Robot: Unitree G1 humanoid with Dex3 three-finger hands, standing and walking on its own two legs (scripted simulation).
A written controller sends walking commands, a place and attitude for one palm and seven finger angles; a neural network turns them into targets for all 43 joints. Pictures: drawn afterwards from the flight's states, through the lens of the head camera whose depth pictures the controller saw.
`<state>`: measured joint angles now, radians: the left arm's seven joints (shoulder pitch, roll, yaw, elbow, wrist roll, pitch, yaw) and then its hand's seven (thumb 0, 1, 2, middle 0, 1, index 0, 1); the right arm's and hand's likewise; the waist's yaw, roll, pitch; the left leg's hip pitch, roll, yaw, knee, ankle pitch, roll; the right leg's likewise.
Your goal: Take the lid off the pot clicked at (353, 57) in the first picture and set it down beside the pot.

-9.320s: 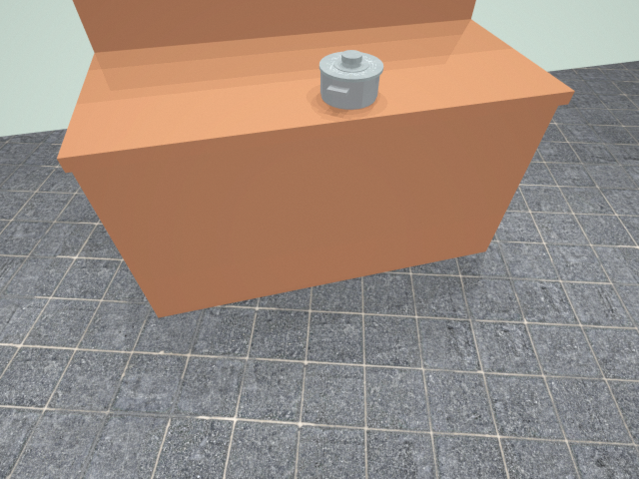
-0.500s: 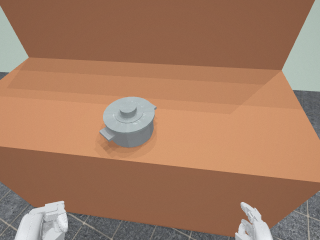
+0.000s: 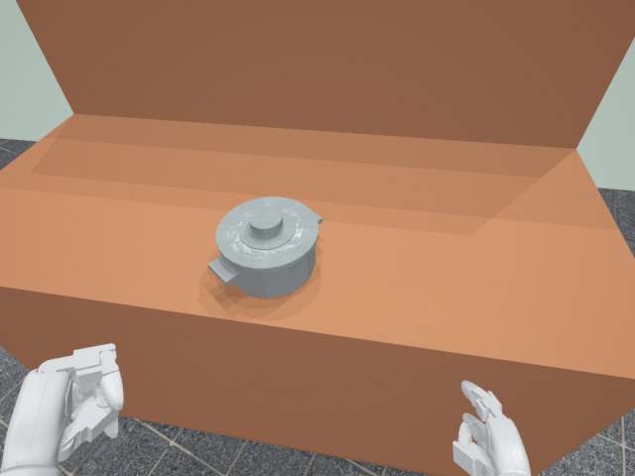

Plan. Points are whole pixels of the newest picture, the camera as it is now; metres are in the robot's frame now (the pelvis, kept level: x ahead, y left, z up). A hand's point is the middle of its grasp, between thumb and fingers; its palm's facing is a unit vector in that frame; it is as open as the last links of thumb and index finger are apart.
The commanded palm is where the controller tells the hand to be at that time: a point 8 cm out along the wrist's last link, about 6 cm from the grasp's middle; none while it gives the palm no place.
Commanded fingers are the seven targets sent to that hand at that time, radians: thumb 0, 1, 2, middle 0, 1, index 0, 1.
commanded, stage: raise the hand higher, near the body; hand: left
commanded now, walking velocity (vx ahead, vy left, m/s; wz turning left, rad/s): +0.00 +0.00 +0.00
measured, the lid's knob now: (266, 220) +0.46 +0.15 +0.06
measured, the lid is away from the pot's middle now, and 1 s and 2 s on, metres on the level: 0.00 0.00 0.00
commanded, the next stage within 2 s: reach forward and open the fingers in 0.04 s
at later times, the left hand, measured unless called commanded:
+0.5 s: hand (93, 381) +0.17 +0.27 +0.09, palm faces -0.16 -0.06 -0.99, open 3.1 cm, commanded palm +0.17 +0.26 +0.15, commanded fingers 0.00 0.31 1.20 -1.09 -0.83 -1.09 -0.83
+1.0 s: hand (106, 325) +0.22 +0.27 +0.12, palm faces -0.17 +0.01 -0.99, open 8.6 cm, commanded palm +0.21 +0.25 +0.18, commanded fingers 0.00 -0.28 1.38 -0.82 -0.08 -0.82 -0.08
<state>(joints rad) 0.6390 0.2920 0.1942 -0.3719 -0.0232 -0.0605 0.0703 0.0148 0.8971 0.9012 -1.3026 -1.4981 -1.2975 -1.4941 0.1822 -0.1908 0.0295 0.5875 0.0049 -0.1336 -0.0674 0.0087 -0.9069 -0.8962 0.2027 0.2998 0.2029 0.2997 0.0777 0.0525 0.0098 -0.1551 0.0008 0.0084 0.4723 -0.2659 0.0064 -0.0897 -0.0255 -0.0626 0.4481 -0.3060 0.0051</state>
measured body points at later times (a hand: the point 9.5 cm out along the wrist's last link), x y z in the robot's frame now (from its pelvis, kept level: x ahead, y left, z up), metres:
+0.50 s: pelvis -0.02 +0.00 +0.00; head -0.02 -0.06 +0.44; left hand +0.18 +0.27 +0.15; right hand +0.19 -0.23 -0.10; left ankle +0.00 +0.12 -0.74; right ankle -0.04 -0.12 -0.74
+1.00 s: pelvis -0.04 +0.01 +0.00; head -0.03 -0.03 +0.45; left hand +0.23 +0.26 +0.18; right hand +0.17 -0.21 -0.10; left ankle +0.00 +0.12 -0.74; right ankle -0.04 -0.12 -0.74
